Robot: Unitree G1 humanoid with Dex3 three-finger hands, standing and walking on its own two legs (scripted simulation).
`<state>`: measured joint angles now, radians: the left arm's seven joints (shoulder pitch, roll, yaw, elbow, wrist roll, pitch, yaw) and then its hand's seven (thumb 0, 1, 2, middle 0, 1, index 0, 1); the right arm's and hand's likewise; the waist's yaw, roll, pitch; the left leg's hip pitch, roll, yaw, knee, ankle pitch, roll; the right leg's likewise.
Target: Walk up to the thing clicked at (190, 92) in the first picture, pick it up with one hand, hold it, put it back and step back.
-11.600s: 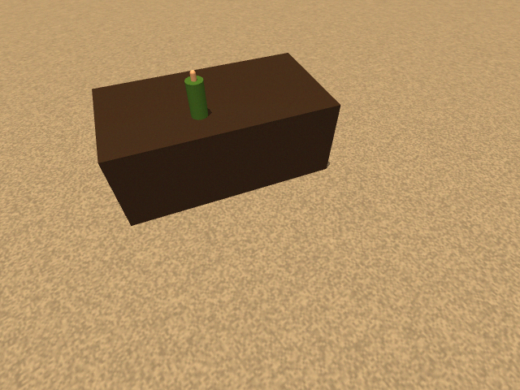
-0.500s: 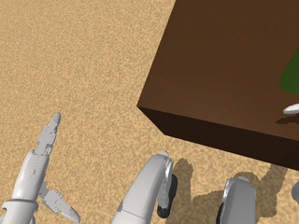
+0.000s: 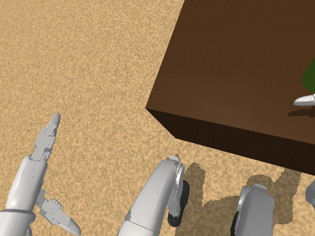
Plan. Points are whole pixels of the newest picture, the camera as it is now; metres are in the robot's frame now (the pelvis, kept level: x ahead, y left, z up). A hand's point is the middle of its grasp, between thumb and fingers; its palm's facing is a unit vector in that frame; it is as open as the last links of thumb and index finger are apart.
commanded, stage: close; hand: right
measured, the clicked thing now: out of the picture +0.57 -0.23 -0.02
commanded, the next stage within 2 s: settle in 0.50 s
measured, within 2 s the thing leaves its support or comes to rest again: leaves its support in 1.00 s
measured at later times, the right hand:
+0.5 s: hand out of the picture +0.54 -0.22 -0.04, palm faces +0.20 +0.98 +0.00, open 10.5 cm
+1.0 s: hand out of the picture +0.53 -0.21 -0.03, palm faces +0.18 +0.98 -0.01, open 11.0 cm
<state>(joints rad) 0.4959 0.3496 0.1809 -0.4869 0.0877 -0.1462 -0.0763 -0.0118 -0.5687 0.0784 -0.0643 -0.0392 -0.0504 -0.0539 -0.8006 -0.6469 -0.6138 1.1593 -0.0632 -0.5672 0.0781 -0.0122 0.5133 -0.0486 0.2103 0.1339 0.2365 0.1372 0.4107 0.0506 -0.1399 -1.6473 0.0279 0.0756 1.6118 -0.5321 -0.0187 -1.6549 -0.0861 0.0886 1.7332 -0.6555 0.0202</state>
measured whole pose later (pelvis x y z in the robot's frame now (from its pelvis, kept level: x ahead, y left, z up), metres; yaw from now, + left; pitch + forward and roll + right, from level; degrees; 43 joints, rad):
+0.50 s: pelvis +0.00 +0.00 +0.00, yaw +0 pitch +32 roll +6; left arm 0.51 0.35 0.18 -0.50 0.07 -0.12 -0.08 -0.01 -0.56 0.08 -0.06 -0.04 -0.05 -0.05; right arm -0.81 -0.64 -0.60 1.13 -0.07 -0.50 0.08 -0.01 0.32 -0.46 0.82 0.66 0.90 0.68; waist 0.41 0.04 -0.14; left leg -1.64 0.03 0.07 1.61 -0.53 -0.02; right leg -1.65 -0.08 0.09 1.73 -0.65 0.02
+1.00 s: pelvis +0.00 +0.00 +0.02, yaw +0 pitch +31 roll +6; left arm 0.49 0.34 0.15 -0.44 0.07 -0.12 -0.07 -0.01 -0.57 0.08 -0.07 -0.04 -0.06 -0.05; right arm -0.75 -0.60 -0.59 1.08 -0.07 -0.48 0.08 -0.03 0.61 -0.91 0.73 1.05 0.79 1.09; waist 0.40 0.06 -0.13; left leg -1.57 0.02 0.07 1.55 -0.52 -0.02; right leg -1.58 -0.09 0.08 1.67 -0.64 0.02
